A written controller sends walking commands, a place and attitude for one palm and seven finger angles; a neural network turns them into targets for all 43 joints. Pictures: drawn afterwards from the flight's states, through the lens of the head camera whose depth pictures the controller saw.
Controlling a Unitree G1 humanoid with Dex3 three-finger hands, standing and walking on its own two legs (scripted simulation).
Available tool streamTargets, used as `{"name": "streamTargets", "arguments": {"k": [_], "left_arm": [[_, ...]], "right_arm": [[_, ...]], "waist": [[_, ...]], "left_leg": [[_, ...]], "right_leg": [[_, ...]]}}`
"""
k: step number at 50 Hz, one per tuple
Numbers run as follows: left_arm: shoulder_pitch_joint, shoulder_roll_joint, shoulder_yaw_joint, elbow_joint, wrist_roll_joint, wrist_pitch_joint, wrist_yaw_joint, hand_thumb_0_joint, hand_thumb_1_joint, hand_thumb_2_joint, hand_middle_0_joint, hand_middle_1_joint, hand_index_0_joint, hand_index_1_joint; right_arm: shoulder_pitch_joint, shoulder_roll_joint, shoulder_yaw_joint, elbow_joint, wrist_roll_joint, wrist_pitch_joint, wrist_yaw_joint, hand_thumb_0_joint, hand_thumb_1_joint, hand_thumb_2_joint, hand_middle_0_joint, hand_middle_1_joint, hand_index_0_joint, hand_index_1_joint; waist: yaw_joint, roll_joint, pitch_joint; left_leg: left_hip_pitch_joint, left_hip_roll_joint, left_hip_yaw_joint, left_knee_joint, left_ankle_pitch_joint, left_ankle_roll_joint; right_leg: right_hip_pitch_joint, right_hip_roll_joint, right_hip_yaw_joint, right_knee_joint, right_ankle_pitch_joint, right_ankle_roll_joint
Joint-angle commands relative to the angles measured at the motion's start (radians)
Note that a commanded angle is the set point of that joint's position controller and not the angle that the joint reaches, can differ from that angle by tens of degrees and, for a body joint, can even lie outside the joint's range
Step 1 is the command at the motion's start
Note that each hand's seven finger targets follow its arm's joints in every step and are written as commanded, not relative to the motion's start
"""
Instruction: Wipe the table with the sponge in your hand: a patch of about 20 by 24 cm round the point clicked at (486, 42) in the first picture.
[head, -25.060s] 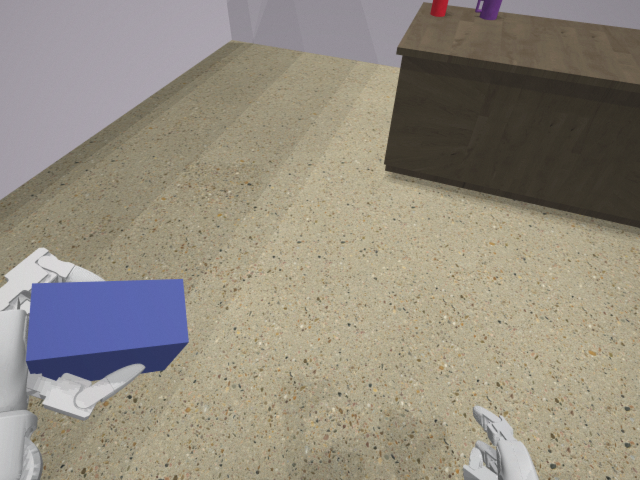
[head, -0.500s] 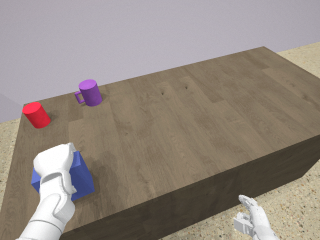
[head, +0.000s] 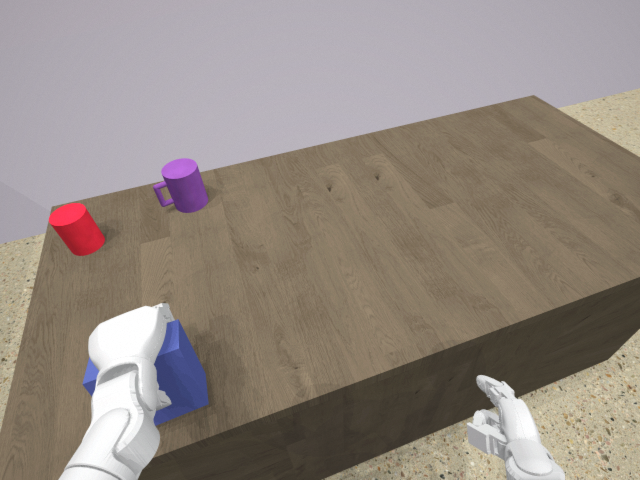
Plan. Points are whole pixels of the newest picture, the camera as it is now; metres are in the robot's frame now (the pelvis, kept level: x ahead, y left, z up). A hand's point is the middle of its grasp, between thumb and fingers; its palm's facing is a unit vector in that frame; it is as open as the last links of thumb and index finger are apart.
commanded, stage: move the sponge above the wiping area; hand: left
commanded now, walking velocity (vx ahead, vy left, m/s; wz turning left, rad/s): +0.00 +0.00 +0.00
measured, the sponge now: (156, 386) +0.23 +0.28 -0.04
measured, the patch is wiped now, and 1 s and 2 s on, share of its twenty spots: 0.00 0.00 0.00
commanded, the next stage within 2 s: none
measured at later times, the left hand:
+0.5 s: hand (167, 356) +0.25 +0.26 +0.00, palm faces -0.13 -0.15 -0.98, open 10.3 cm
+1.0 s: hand (161, 339) +0.26 +0.26 +0.03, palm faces +0.00 -0.08 -1.00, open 10.2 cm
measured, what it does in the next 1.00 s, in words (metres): stands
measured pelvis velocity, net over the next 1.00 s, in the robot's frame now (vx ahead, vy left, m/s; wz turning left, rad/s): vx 0.01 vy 0.00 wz -0.02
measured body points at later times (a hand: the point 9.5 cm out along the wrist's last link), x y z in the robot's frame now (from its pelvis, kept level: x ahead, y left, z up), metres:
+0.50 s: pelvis +0.00 +0.00 +0.00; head +0.00 -0.02 +0.45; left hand +0.25 +0.26 +0.06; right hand +0.23 -0.21 -0.09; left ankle -0.02 +0.08 -0.74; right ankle +0.02 -0.09 -0.74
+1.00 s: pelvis +0.01 +0.00 +0.00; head +0.00 -0.02 +0.45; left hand +0.26 +0.26 +0.08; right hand +0.24 -0.21 -0.09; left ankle -0.02 +0.08 -0.74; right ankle +0.02 -0.09 -0.74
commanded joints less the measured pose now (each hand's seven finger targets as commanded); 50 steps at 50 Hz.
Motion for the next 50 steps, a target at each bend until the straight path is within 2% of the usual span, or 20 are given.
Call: {"name": "streamTargets", "arguments": {"k": [1,2,5,7,12,13,15,20,22,25,27,29,33,35,37,40,42,45,47,50], "left_arm": [[-0.385,0.290,0.174,-0.340,0.113,-0.177,0.100,0.000,0.100,1.300,-1.200,-1.600,-1.200,-1.600],[-0.385,0.349,0.236,-0.363,0.123,-0.196,0.129,0.000,0.100,1.300,-1.200,-1.600,-1.200,-1.600],[-0.380,0.279,0.203,-0.292,0.140,-0.184,0.191,0.000,0.100,1.300,-1.200,-1.600,-1.200,-1.600],[-0.362,0.263,0.201,-0.261,0.102,-0.128,0.205,0.000,0.100,1.300,-1.200,-1.600,-1.200,-1.600],[-0.206,0.145,0.104,-0.121,0.002,0.047,0.128,0.000,0.100,1.300,-1.200,-1.600,-1.200,-1.600],[-0.208,0.095,0.037,-0.126,-0.001,0.068,0.096,0.000,0.100,1.300,-1.200,-1.600,-1.200,-1.600],[-0.226,0.105,0.016,-0.113,0.008,0.078,0.048,0.000,0.100,1.300,-1.200,-1.600,-1.200,-1.600],[-0.375,0.210,0.087,-0.254,0.079,-0.078,0.036,0.000,0.100,1.300,-1.200,-1.600,-1.200,-1.600],[-0.420,0.323,0.192,-0.359,0.110,-0.159,0.089,0.000,0.100,1.300,-1.200,-1.600,-1.200,-1.600],[-0.362,0.285,0.208,-0.369,0.146,-0.210,0.180,0.000,0.100,1.300,-1.200,-1.600,-1.200,-1.600],[-0.290,0.325,0.270,-0.337,0.127,-0.172,0.223,0.000,0.100,1.300,-1.200,-1.600,-1.200,-1.600],[-0.252,0.243,0.211,-0.251,0.081,-0.093,0.228,0.000,0.100,1.300,-1.200,-1.600,-1.200,-1.600],[-0.170,0.147,0.112,-0.128,-0.022,0.074,0.147,0.000,0.100,1.300,-1.200,-1.600,-1.200,-1.600],[-0.205,0.127,0.045,-0.110,-0.018,0.112,0.080,0.000,0.100,1.300,-1.200,-1.600,-1.200,-1.600],[-0.256,0.163,0.045,-0.138,0.002,0.096,0.028,0.000,0.100,1.300,-1.200,-1.600,-1.200,-1.600],[-0.357,0.182,0.043,-0.224,0.046,-0.025,-0.001,0.000,0.100,1.300,-1.200,-1.600,-1.200,-1.600],[-0.394,0.307,0.161,-0.328,0.075,-0.135,0.034,0.000,0.100,1.300,-1.200,-1.600,-1.200,-1.600],[-0.380,0.314,0.215,-0.351,0.131,-0.238,0.130,0.000,0.100,1.300,-1.200,-1.600,-1.200,-1.600],[-0.377,0.361,0.281,-0.335,0.144,-0.223,0.195,0.000,0.100,1.300,-1.200,-1.600,-1.200,-1.600],[-0.250,0.257,0.232,-0.250,0.090,-0.123,0.233,0.000,0.100,1.300,-1.200,-1.600,-1.200,-1.600]], "right_arm": [[-0.160,-0.094,-0.036,-0.153,-0.030,-0.078,-0.021,0.000,-0.900,-0.900,0.200,0.300,0.200,0.300],[-0.158,-0.098,-0.038,-0.145,-0.034,-0.083,-0.023,0.000,-0.900,-0.900,0.200,0.300,0.200,0.300],[-0.172,-0.087,-0.040,-0.132,-0.023,-0.087,-0.015,0.000,-0.900,-0.900,0.200,0.300,0.200,0.300],[-0.192,-0.094,-0.039,-0.132,-0.007,-0.082,-0.009,0.000,-0.900,-0.900,0.200,0.300,0.200,0.300],[-0.235,-0.113,-0.032,-0.140,0.021,-0.045,0.001,0.000,-0.900,-0.900,0.200,0.300,0.200,0.300],[-0.228,-0.113,-0.028,-0.158,0.022,-0.039,0.001,0.000,-0.900,-0.900,0.200,0.300,0.200,0.300],[-0.220,-0.118,-0.020,-0.167,0.022,-0.034,0.000,0.000,-0.900,-0.900,0.200,0.300,0.200,0.300],[-0.178,-0.108,-0.026,-0.173,-0.009,-0.051,-0.009,0.000,-0.900,-0.900,0.200,0.300,0.200,0.300],[-0.162,-0.107,-0.034,-0.167,-0.026,-0.069,-0.016,0.000,-0.900,-0.900,0.200,0.300,0.200,0.300],[-0.154,-0.088,-0.044,-0.152,-0.032,-0.089,-0.013,0.000,-0.900,-0.900,0.200,0.300,0.200,0.300],[-0.169,-0.098,-0.046,-0.142,-0.022,-0.086,-0.002,0.000,-0.900,-0.900,0.200,0.300,0.200,0.300],[-0.190,-0.096,-0.047,-0.134,-0.002,-0.077,0.006,0.000,-0.900,-0.900,0.200,0.300,0.200,0.300],[-0.231,-0.116,-0.037,-0.140,0.027,-0.045,0.008,0.000,-0.900,-0.900,0.200,0.300,0.200,0.300],[-0.237,-0.123,-0.024,-0.150,0.032,-0.032,0.000,0.000,-0.900,-0.900,0.200,0.300,0.200,0.300],[-0.230,-0.131,-0.020,-0.165,0.027,-0.029,-0.005,0.000,-0.900,-0.900,0.200,0.300,0.200,0.300],[-0.186,-0.116,-0.023,-0.175,0.004,-0.046,-0.013,0.000,-0.900,-0.900,0.200,0.300,0.200,0.300],[-0.159,-0.112,-0.033,-0.169,-0.018,-0.064,-0.021,0.000,-0.900,-0.900,0.200,0.300,0.200,0.300],[-0.141,-0.090,-0.043,-0.150,-0.035,-0.088,-0.023,0.000,-0.900,-0.900,0.200,0.300,0.200,0.300],[-0.146,-0.099,-0.043,-0.135,-0.030,-0.087,-0.015,0.000,-0.900,-0.900,0.200,0.300,0.200,0.300],[-0.188,-0.094,-0.048,-0.135,-0.006,-0.075,0.003,0.000,-0.900,-0.900,0.200,0.300,0.200,0.300]], "waist": [[0.004,0.040,-0.303],[0.018,0.075,-0.299],[0.013,0.087,-0.230],[0.016,0.066,-0.200],[0.000,-0.113,-0.155],[-0.015,-0.116,-0.157],[-0.025,-0.146,-0.150],[-0.013,-0.037,-0.274],[0.012,0.048,-0.324],[0.027,0.100,-0.342],[0.041,0.073,-0.292],[0.024,-0.018,-0.223],[0.001,-0.131,-0.136],[-0.025,-0.150,-0.121],[-0.035,-0.111,-0.134],[-0.033,-0.047,-0.230],[-0.007,0.020,-0.317],[0.016,0.091,-0.341],[0.026,0.095,-0.291],[0.030,-0.011,-0.239]], "left_leg": [[0.014,0.031,-0.088,-0.034,0.274,-0.034],[0.009,0.035,-0.096,-0.036,0.267,-0.039],[-0.013,0.039,-0.096,-0.050,0.252,-0.063],[-0.014,0.038,-0.095,-0.068,0.231,-0.069],[-0.045,0.034,-0.076,-0.083,0.217,-0.064],[-0.048,0.033,-0.070,-0.075,0.216,-0.052],[-0.057,0.028,-0.075,-0.069,0.207,-0.041],[-0.009,0.027,-0.083,-0.038,0.246,-0.028],[0.011,0.034,-0.099,-0.033,0.268,-0.036],[0.013,0.047,-0.101,-0.034,0.352,-0.063],[-0.015,0.041,-0.107,-0.044,0.337,-0.073],[-0.038,0.039,-0.089,-0.058,0.290,-0.070],[-0.062,0.036,-0.062,-0.077,0.197,-0.049],[-0.062,0.029,-0.067,-0.073,0.186,-0.038],[-0.058,0.025,-0.069,-0.064,0.168,-0.025],[-0.011,0.021,-0.076,-0.035,0.207,-0.012],[0.019,0.026,-0.087,-0.021,0.241,-0.015],[0.019,0.039,-0.092,-0.023,0.314,-0.046],[-0.013,0.043,-0.105,-0.036,0.308,-0.066],[-0.039,0.038,-0.087,-0.054,0.300,-0.075]], "right_leg": [[0.209,-0.041,0.140,-0.005,0.206,-0.056],[0.208,-0.032,0.160,-0.005,0.196,-0.063],[0.152,-0.030,0.146,-0.020,0.135,-0.068],[0.136,-0.030,0.152,-0.038,0.103,-0.069],[0.166,-0.047,0.123,-0.061,0.125,-0.045],[0.173,-0.051,0.107,-0.057,0.141,-0.040],[0.168,-0.055,0.108,-0.054,0.148,-0.037],[0.192,-0.048,0.118,-0.016,0.182,-0.048],[0.214,-0.034,0.148,0.003,0.206,-0.059],[0.224,-0.031,0.136,0.023,0.249,-0.066],[0.218,-0.029,0.161,0.012,0.252,-0.072],[0.194,-0.037,0.142,-0.013,0.218,-0.060],[0.184,-0.052,0.121,-0.058,0.144,-0.035],[0.171,-0.057,0.119,-0.062,0.147,-0.031],[0.161,-0.055,0.132,-0.058,0.120,-0.037],[0.169,-0.051,0.118,-0.035,0.151,-0.042],[0.208,-0.041,0.146,-0.012,0.193,-0.052],[0.216,-0.034,0.142,0.011,0.237,-0.062],[0.196,-0.024,0.161,0.009,0.221,-0.074],[0.202,-0.041,0.149,-0.010,0.243,-0.062]]}}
